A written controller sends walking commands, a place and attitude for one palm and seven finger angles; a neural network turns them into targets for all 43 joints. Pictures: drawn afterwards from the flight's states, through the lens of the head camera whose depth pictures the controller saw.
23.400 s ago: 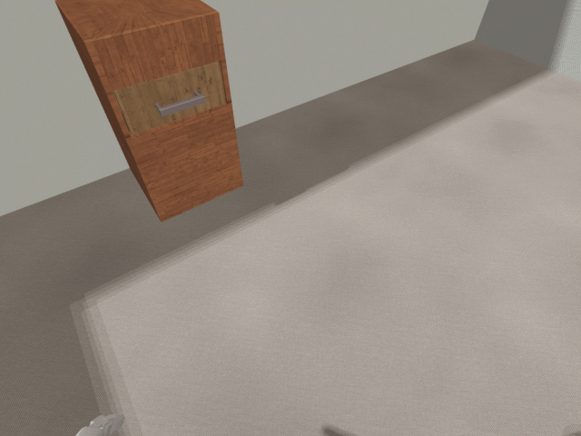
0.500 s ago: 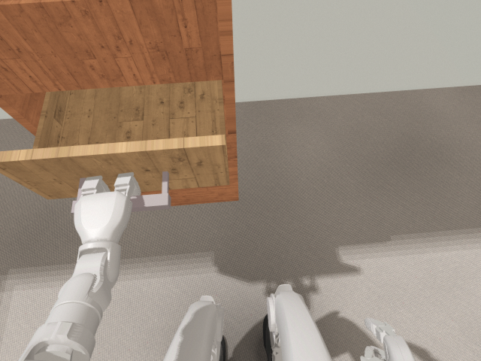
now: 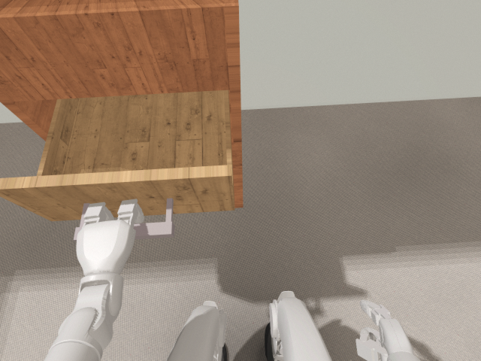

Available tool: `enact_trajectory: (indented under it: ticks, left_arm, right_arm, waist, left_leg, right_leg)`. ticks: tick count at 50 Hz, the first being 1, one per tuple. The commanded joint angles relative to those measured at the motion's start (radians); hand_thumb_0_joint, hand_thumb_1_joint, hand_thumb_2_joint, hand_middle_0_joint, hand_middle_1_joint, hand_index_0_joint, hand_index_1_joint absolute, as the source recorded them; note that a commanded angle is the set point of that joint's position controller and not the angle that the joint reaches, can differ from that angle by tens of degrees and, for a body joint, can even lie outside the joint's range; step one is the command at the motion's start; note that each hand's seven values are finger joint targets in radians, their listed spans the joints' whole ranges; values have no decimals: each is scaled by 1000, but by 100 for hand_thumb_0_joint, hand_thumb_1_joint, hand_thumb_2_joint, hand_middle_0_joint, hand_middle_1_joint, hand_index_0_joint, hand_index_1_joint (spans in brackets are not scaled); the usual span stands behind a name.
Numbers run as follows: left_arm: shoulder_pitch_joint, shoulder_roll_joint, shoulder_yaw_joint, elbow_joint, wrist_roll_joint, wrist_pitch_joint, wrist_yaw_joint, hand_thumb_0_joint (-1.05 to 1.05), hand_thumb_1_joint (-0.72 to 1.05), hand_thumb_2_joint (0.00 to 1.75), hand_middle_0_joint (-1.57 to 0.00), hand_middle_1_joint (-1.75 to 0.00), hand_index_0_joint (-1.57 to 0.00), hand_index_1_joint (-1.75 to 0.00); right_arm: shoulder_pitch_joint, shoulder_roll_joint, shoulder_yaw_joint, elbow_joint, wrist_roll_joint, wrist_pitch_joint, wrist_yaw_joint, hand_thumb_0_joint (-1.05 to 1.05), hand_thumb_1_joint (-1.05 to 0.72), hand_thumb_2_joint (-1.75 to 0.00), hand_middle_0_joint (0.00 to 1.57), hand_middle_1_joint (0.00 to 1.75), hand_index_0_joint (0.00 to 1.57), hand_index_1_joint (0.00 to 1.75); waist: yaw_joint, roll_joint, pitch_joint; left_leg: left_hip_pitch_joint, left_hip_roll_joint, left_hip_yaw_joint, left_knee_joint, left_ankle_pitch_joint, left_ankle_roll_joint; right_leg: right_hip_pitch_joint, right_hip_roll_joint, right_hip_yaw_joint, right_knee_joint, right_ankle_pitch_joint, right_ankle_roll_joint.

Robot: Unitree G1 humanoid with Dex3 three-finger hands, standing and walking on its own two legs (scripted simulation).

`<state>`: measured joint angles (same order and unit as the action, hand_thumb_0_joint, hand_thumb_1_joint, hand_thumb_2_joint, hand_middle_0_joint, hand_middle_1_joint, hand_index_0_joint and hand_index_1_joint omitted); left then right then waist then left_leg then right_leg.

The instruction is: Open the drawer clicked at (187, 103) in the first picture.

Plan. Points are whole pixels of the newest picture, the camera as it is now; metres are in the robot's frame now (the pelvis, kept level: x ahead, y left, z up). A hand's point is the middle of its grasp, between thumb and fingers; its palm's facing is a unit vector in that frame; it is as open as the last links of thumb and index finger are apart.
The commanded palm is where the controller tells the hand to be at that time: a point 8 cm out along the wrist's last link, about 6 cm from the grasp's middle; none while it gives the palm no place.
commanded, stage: pull the drawer open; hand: left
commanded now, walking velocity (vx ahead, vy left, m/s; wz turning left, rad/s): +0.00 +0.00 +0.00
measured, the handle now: (127, 219) +0.35 +0.23 -0.07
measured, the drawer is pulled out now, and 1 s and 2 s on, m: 0.17 0.28 0.30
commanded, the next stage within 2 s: open the thumb to release the handle in 1.36 s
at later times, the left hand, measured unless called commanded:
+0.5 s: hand (117, 281) +0.24 +0.23 -0.09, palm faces -0.12 -0.06 -0.99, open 5.5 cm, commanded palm +0.21 +0.23 -0.04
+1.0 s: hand (113, 312) +0.20 +0.23 -0.09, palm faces -0.15 -0.06 -0.99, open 5.6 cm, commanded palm +0.16 +0.23 -0.04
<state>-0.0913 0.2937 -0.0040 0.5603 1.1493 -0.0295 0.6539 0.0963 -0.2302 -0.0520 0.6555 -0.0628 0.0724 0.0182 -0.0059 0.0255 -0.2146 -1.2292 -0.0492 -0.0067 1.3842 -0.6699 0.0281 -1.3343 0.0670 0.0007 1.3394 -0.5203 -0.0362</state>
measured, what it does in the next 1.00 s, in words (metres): stands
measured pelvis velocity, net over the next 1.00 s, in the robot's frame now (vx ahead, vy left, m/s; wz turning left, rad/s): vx -0.01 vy -0.01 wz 0.01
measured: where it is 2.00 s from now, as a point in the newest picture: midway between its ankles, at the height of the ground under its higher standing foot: outside the picture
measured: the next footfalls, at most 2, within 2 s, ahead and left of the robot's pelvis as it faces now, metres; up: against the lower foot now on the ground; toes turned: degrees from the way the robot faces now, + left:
none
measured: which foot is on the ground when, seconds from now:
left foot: down 0.00-1.00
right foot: down 0.00-1.00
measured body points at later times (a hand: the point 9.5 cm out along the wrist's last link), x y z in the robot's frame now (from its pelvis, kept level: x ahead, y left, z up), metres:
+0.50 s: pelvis +0.00 +0.00 +0.00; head +0.14 -0.01 +0.43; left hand +0.24 +0.23 -0.04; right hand +0.20 -0.24 -0.13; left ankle -0.02 +0.10 -0.60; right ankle +0.04 -0.10 -0.60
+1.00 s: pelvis -0.01 -0.01 -0.01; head +0.13 -0.03 +0.42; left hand +0.20 +0.23 -0.03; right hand +0.21 -0.24 -0.14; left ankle -0.02 +0.10 -0.60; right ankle +0.04 -0.10 -0.60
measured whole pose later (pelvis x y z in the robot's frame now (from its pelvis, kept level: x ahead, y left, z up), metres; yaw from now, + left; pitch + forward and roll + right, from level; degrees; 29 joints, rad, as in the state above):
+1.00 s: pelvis -0.01 -0.01 -0.01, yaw +1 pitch +28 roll +2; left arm 0.30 0.28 0.01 0.29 1.16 -0.11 0.66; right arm 0.04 -0.22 -0.03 0.60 -0.09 0.03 0.00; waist 0.03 0.01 -0.23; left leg -1.24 -0.05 0.00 1.43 -0.69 0.01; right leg -1.36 0.07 0.00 1.41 -0.55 -0.06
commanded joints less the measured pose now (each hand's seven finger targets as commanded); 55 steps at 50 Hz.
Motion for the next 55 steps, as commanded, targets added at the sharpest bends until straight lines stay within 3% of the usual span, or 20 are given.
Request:
enact_trajectory:
  ticks: [1, 3, 6, 7, 19, 20, 25, 28, 39, 41, 47, 55]
  left_arm:
    - [55, 145, 69, -214, -9, -4, 68, 0, 90, 90, -40, -135, -40, -135]
    - [76, 142, 69, -230, -6, -7, 71, 0, 90, 90, -40, -135, -40, -135]
    - [110, 125, 53, -256, 0, -8, 75, 0, 90, 90, -40, -135, -40, -135]
    - [139, 136, 72, -248, -1, -7, 77, 0, 90, 90, -40, -135, -40, -135]
    - [291, 106, 53, -344, 3, -14, 85, 0, 90, 90, -40, -135, -40, -135]
    - [286, 127, 73, -359, 1, -18, 86, 0, 90, 90, -40, -135, -40, -135]
    - [336, 119, 77, -372, 0, -31, 84, 0, 90, 90, -40, -135, -40, -135]
    - [370, 127, 85, -377, 7, -43, 87, 0, 90, 90, -40, -135, -40, -135]
    - [454, 122, 89, -415, 1, -62, 83, 0, 90, 90, -40, -135, -40, -135]
    - [480, 137, 106, -430, -1, -69, 83, 0, 90, 90, -40, -135, -40, -135]
    - [555, 128, 102, -434, -10, -84, 73, 0, 90, 90, -40, -135, -40, -135]
    - [601, 150, 131, -481, -8, -124, 72, 0, 90, 90, -40, -135, -40, -135]
  right_arm:
    - [32, -130, -41, -115, -3, -24, -15, 0, -90, -90, 20, 30, 20, 30]
    - [28, -129, -40, -119, -4, -24, -17, 0, -90, -90, 20, 30, 20, 30]
    - [16, -126, -37, -124, -7, -27, -16, 0, -90, -90, 20, 30, 20, 30]
    - [16, -126, -38, -127, -8, -26, -15, 0, -90, -90, 20, 30, 20, 30]
    - [-24, -114, -29, -157, -16, -40, -16, 0, -90, -90, 20, 30, 20, 30]
    - [-31, -116, -29, -155, -18, -43, -17, 0, -90, -90, 20, 30, 20, 30]
    - [-45, -112, -22, -163, -22, -51, -20, 0, -90, -90, 20, 30, 20, 30]
    - [-52, -108, -20, -166, -23, -56, -21, 0, -90, -90, 20, 30, 20, 30]
    - [-79, -101, -15, -179, -26, -69, -27, 0, -90, -90, 20, 30, 20, 30]
    - [-79, -99, -14, -180, -27, -71, -29, 0, -90, -90, 20, 30, 20, 30]
    - [-90, -93, -8, -190, -26, -77, -32, 0, -90, -90, 20, 30, 20, 30]
    - [-101, -89, -4, -194, -31, -87, -37, 0, -90, -90, 20, 30, 20, 30]
  waist:
    - [39, 4, -471]
    - [35, -6, -459]
    - [38, 28, -449]
    - [42, 3, -441]
    - [51, 11, -436]
    - [56, 32, -433]
    - [50, -11, -417]
    - [62, -1, -409]
    - [66, -6, -388]
    - [78, 4, -409]
    - [81, -25, -377]
    - [91, -21, -395]
  left_leg:
    - [251, 13, -18, -163, 506, -9]
    - [248, 14, -19, -162, 500, -9]
    - [264, 16, -20, -165, 515, -11]
    - [263, 16, -21, -162, 512, -12]
    - [266, 12, -13, -160, 491, -13]
    - [270, 13, -18, -162, 506, -15]
    - [242, 12, -17, -153, 465, -10]
    - [227, 7, -14, -150, 442, -12]
    - [186, 2, -9, -130, 367, -7]
    - [189, 0, -5, -129, 383, -8]
    - [155, -2, -5, -122, 348, -6]
    - [127, -4, -7, -102, 342, -5]
  right_leg:
    - [427, -23, 9, -116, 443, -24]
    - [421, -23, 11, -117, 441, -24]
    - [403, -24, 4, -113, 436, -27]
    - [402, -21, 7, -114, 434, -27]
    - [408, -25, 15, -116, 431, -30]
    - [397, -25, 15, -110, 436, -35]
    - [392, -25, 19, -111, 413, -33]
    - [385, -27, 23, -103, 390, -34]
    - [366, -29, 40, -107, 324, -32]
    - [380, -30, 42, -99, 341, -34]
    - [378, -31, 56, -106, 325, -34]
    - [371, -34, 70, -85, 332, -37]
